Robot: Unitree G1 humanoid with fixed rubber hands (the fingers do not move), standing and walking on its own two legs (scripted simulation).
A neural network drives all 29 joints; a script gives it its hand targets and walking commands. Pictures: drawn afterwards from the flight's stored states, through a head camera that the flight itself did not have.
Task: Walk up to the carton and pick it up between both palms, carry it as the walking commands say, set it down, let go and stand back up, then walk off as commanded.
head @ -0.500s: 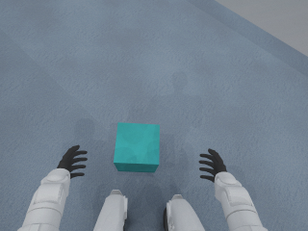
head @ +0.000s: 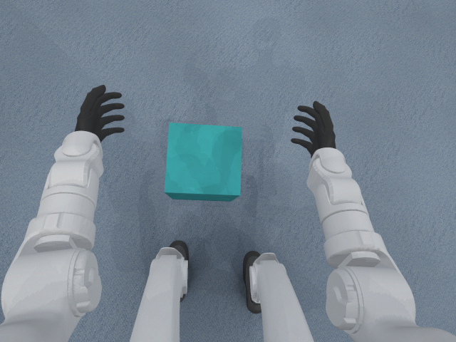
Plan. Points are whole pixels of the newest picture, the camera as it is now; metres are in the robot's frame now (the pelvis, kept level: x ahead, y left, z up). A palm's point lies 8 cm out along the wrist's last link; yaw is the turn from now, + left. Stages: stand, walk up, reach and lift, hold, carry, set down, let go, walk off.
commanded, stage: reach and lift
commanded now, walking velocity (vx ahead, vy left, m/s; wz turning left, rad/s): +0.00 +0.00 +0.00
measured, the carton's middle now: (203, 167) +0.48 +0.04 -0.53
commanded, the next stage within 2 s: none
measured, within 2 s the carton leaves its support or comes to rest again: neither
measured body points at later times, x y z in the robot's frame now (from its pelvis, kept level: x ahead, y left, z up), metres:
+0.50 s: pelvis +0.01 -0.01 -0.03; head +0.32 +0.01 +0.30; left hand +0.51 +0.24 -0.16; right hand +0.50 -0.16 -0.16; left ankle +0.09 +0.12 -0.62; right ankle +0.06 -0.16 -0.62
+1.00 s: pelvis -0.03 -0.01 -0.18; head +0.31 +0.02 +0.12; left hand +0.50 +0.23 -0.32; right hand +0.50 -0.15 -0.32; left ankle +0.09 +0.12 -0.62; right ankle +0.06 -0.16 -0.62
